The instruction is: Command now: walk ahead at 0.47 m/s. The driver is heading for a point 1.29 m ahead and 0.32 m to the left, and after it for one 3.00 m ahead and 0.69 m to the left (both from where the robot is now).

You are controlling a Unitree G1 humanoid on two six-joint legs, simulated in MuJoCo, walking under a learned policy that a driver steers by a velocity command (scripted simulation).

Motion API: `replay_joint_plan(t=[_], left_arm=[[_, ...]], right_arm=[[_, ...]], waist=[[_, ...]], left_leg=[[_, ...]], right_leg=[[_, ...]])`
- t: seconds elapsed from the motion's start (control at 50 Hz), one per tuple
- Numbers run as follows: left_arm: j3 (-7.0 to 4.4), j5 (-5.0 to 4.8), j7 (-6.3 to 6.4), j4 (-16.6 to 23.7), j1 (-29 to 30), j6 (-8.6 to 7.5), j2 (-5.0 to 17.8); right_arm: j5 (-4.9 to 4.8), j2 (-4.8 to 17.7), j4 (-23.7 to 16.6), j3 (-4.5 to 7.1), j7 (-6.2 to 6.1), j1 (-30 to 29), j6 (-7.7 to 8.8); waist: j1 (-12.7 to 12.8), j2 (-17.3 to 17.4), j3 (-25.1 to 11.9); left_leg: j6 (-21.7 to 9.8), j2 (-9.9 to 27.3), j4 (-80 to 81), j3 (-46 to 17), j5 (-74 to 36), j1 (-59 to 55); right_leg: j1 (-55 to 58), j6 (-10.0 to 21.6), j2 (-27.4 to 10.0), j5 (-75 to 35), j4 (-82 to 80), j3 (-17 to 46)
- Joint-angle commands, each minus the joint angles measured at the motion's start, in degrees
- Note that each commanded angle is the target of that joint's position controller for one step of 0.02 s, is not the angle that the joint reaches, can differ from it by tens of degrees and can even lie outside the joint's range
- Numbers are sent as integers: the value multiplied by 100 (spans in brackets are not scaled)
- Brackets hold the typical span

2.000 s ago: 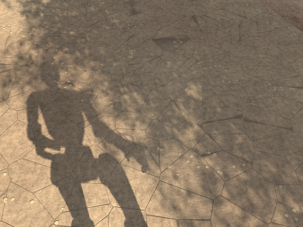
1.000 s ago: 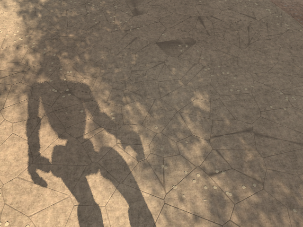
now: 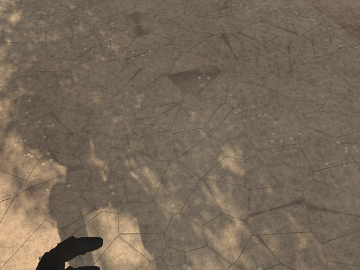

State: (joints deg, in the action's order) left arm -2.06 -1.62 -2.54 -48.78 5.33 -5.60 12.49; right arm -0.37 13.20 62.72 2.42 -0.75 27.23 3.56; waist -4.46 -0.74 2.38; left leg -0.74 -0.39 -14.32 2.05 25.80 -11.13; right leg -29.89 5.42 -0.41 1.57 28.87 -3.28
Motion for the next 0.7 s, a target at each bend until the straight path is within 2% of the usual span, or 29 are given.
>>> replay_joint_plan(t=[0.02, 0.04, 0.06, 0.08, 0.1, 0.12, 0.14, 0.16, 0.18, 0.24, 0.3, 0.36, 0.42, 0.46, 0.48, 0.52, 0.54, 0.56, 0.58, 0.6, 0.62, 0.64, 0.66, 0.68, 0.7], left_arm=[[-535, 66, 126, -420, -2675, 24, 1543], [-518, 138, 77, -516, -2915, 22, 1656], [-374, 94, 73, -482, -2650, -9, 1109], [-304, 84, 94, -377, -2052, -55, 917], [-244, 110, 84, -290, -1553, -111, 762], [-200, 165, 58, -294, -1310, -167, 589], [-166, 233, 45, -344, -1217, -199, 477], [-158, 242, 37, -403, -1231, -202, 420], [-164, 234, 56, -466, -1310, -209, 456], [-228, 271, 178, -571, -1518, -218, 744], [-239, 288, 289, -595, -1726, -187, 836], [-236, 247, 361, -585, -1918, -147, 926], [-261, 195, 389, -691, -2376, -42, 1008], [-293, 156, 391, -717, -2551, 65, 1075], [-312, 136, 394, -699, -2547, 116, 1121], [-361, 113, 424, -576, -2355, 194, 1285], [-387, 109, 451, -513, -2266, 239, 1371], [-396, 102, 471, -452, -2160, 286, 1421], [-369, 99, 483, -364, -2102, 279, 1388], [-164, 288, 399, -116, -2541, 151, 666], [-71, 143, 298, 102, -2412, -145, 578], [-195, -94, 228, 288, -1600, -333, 1010], [-181, -126, 223, 359, -1417, -412, 993], [-210, 1, 274, 264, -1471, -405, 988], [-275, 101, 306, 230, -1578, -330, 1063]], right_arm=[[132, 719, -463, 68, -4, -235, -15], [22, -201, -427, -164, 83, 569, 106], [-165, 467, -445, -10, 101, -27, 256], [-319, 773, -677, 93, 92, -602, 330], [-304, 793, -728, 112, 28, -844, 339], [-211, 735, -717, 171, -24, -892, 287], [-182, 600, -678, 186, -30, -675, 191], [-195, 453, -647, 188, -27, -552, 104], [-207, 363, -653, 191, -33, -532, 29], [-154, 437, -921, 238, -52, -1082, -82], [-103, 450, -1097, 261, 22, -1502, -28], [-74, 349, -1327, 197, 138, -2111, 17], [-70, 231, -1642, 110, 257, -2729, 21], [-83, 228, -1864, 85, 346, -2995, 16], [-96, 257, -1964, 89, 394, -3046, 13], [-113, 444, -2077, 167, 462, -2843, -7], [-123, 608, -2046, 253, 474, -2457, -25], [-147, 868, -1907, 397, 461, -1723, -32], [-153, 1281, -1673, 616, 368, -736, -53], [-143, 1944, -1579, 776, 242, -312, -91], [-72, 1883, -1747, 688, 259, -278, -24], [5, 1432, -1730, 562, 265, -326, 22], [-27, 1182, -1773, 502, 253, -694, 73], [-57, 981, -1895, 439, 256, -1183, 95], [-33, 807, -2003, 380, 243, -1496, 105]], waist=[[1524, 80, -1689], [974, -1464, -2580], [1209, -820, -2033], [1046, -671, -1097], [811, -123, -684], [614, -41, -432], [402, -222, -411], [324, -308, -354], [281, -318, -247], [304, -216, 71], [399, -129, 111], [601, -65, 196], [848, 30, 361], [908, 9, 412], [868, -46, 396], [610, -301, 105], [355, -455, -182], [-66, -486, -589], [-554, -261, -1090], [-188, 1159, -1658], [-78, 1203, -2505], [-340, 686, -1942], [-152, 434, -1282], [160, 5, -881], [386, 35, -673]], left_leg=[[-383, 807, -3869, -1, -4345, 2336], [-93, -343, -5826, -438, 449, 4361], [-261, -125, -6469, -1163, 620, 4921], [-359, 159, -6501, -986, 86, 5229], [-368, 495, -6227, -873, -489, 4929], [-356, 684, -5914, -847, -815, 4636], [-361, 845, -5721, -916, -998, 4236], [-356, 889, -5573, -910, -1019, 4077], [-337, 923, -5453, -887, -1019, 4089], [-204, 968, -4939, -979, -1656, 4782], [-121, 868, -4070, -980, -2587, 5195], [-105, 789, -3129, -526, -3187, 5092], [-172, 736, -2561, -267, -3081, 5394], [-253, 663, -2348, -87, -2653, 5588], [-318, 596, -2268, 21, -2368, 5535], [-514, 255, -2208, 372, -1787, 4848], [-640, 17, -2252, 532, -1508, 4251], [-819, -234, -2051, 600, -1539, 3258], [-1083, -229, -1664, 185, -1827, 1606], [-1882, 1258, -1613, -2431, -1653, -519], [-2636, 2095, -475, -5158, -947, -1467], [-2212, 1894, -217, -4446, -1173, -1242], [-1967, 1666, -242, -3529, -1632, -425], [-1774, 1395, -204, -2841, -2181, 534], [-1669, 1192, -90, -2393, -2646, 1247]], right_leg=[[4147, 666, -955, 456, 291, 1308], [5689, 1598, -2301, 2007, -672, 4312], [5177, 1268, -2100, 2543, -1263, 4489], [4228, 986, -1992, 2200, -1430, 3499], [3269, 838, -1828, 1507, -1621, 2746], [2589, 706, -1632, 1032, -1789, 2151], [2177, 600, -1463, 850, -1942, 1697], [1940, 575, -1366, 802, -2075, 1412], [1755, 587, -1334, 712, -2195, 1150], [1708, 625, -1354, 445, -2437, 663], [2066, 522, -1279, -8, -2425, 183], [2287, 382, -1201, -267, -2441, -314], [3018, 361, -1386, -596, -2233, -536], [3543, 349, -1554, -1018, -1938, -636], [3708, 316, -1623, -1420, -1747, -700], [3825, 188, -1658, -3293, -1083, -891], [3803, 120, -1644, -4246, -446, -965], [3568, 6, -1534, -4638, 564, -1049], [2605, -237, -1298, -3755, 2030, -1106], [185, -588, -502, 699, 4165, -986], [-1139, -632, 369, 3292, 5329, 397], [-1799, -455, 15, 2862, 5416, 880], [-1863, -339, -260, 2315, 4981, 830], [-1459, -370, -503, 1961, 4459, 799], [-987, -432, -660, 1742, 4040, 801]])
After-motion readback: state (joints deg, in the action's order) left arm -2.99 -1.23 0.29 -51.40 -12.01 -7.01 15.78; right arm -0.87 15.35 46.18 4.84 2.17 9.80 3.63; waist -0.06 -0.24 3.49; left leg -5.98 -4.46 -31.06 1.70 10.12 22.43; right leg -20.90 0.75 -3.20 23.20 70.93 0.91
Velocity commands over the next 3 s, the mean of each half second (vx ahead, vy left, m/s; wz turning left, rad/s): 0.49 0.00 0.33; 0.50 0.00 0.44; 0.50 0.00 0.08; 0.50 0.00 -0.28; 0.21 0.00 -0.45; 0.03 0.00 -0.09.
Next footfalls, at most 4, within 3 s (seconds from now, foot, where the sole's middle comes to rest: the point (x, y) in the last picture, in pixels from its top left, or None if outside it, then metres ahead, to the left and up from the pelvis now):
0.58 left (131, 269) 0.47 0.16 -0.75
1.10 right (149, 178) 0.83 0.09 -0.75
1.62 left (70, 152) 0.99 0.43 -0.75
2.16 right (107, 95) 1.33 0.29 -0.75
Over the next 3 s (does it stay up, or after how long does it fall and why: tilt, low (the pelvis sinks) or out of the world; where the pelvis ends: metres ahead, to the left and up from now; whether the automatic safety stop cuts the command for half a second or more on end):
stays up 1.30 0.40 0.01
